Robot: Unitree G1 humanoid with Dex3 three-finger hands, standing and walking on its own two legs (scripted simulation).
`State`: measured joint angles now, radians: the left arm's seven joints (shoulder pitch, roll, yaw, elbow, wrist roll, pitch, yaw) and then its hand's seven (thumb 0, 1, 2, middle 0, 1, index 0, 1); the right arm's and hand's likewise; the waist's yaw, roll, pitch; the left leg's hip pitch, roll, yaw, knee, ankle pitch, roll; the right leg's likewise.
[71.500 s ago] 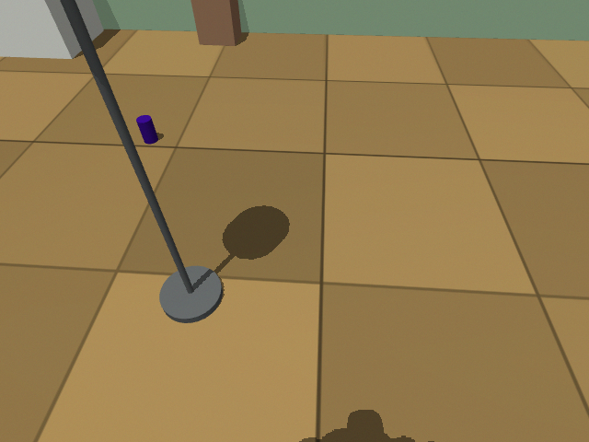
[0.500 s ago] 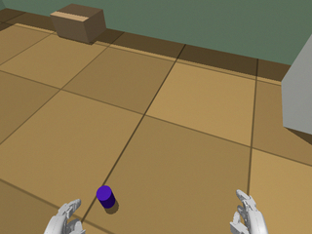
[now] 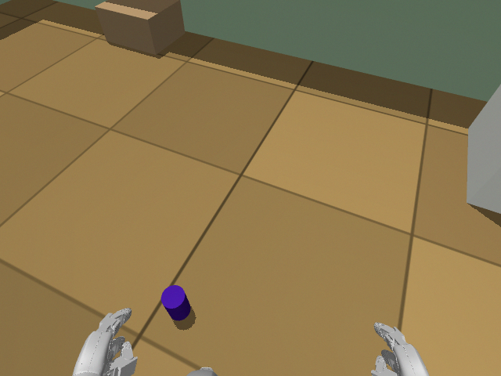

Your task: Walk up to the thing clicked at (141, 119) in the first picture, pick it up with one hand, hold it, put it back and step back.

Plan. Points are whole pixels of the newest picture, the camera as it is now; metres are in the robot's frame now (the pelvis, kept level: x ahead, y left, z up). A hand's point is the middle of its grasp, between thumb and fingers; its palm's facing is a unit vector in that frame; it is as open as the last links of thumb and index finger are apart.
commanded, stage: stand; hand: left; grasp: from above
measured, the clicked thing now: (176, 303) +0.45 +0.27 -0.65
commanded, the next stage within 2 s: none
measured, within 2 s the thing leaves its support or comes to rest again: neither
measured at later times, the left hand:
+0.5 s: hand out of the picture +0.04 +0.25 -0.11, palm faces +0.02 -0.95 -0.32, open 7.3 cm
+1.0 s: hand out of the picture +0.03 +0.25 -0.11, palm faces +0.01 -0.94 -0.34, open 7.3 cm
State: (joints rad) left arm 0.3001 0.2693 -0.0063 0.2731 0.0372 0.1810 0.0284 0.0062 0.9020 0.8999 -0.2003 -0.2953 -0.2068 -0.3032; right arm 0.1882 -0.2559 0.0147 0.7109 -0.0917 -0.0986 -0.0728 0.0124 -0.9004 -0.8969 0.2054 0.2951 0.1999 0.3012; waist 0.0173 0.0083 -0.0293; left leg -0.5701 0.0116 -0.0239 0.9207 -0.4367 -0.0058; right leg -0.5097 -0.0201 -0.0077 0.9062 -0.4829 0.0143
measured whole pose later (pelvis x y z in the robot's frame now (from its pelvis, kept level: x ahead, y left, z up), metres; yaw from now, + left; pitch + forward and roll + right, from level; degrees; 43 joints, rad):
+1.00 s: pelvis -0.01 +0.00 +0.05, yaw +0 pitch -4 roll +0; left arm 0.17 0.31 0.02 1.14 0.02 0.00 0.02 0.00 0.91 0.90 -0.20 -0.30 -0.21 -0.30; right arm 0.15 -0.32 -0.03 1.13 -0.03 0.00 -0.01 0.01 -0.91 -0.90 0.20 0.29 0.20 0.30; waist 0.01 0.02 0.07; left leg -0.14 0.01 -0.01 0.38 -0.16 -0.01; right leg -0.09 -0.03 0.00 0.36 -0.20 0.03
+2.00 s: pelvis +0.01 +0.00 +0.06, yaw -1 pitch -3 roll +0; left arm 0.11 0.32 0.02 1.15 0.01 -0.01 0.00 0.00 0.91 0.90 -0.20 -0.30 -0.21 -0.30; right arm 0.11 -0.33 -0.01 1.15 -0.02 -0.01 0.00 0.01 -0.90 -0.90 0.20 0.29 0.20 0.30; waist 0.00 0.01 0.07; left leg -0.13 0.01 0.00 0.34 -0.17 -0.01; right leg -0.07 -0.02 0.01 0.32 -0.20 0.03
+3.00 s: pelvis -0.10 -0.01 +0.03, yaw +2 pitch -1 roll +0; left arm 0.09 0.35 0.05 0.84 0.03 0.03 0.02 0.00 0.90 0.90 -0.20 -0.30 -0.21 -0.30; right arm 0.14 -0.41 -0.04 0.95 -0.01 0.07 -0.01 0.01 -0.91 -0.90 0.20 0.29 0.20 0.30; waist 0.01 0.04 0.20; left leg -0.34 -0.07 -0.11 0.93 -0.49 -0.01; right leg -0.37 -0.03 -0.04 0.61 -0.23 -0.02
